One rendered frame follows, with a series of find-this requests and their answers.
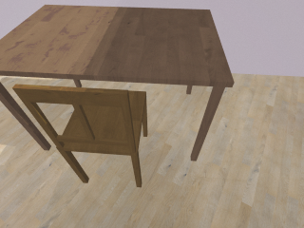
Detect chair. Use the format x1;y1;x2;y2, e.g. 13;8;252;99
12;84;148;188

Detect table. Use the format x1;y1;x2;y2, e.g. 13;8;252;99
0;5;235;162

